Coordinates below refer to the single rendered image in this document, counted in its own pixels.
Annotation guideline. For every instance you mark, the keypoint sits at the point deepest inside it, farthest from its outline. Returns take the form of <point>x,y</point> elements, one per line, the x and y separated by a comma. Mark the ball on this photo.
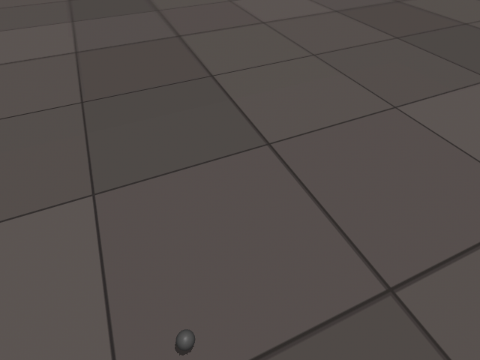
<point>185,340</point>

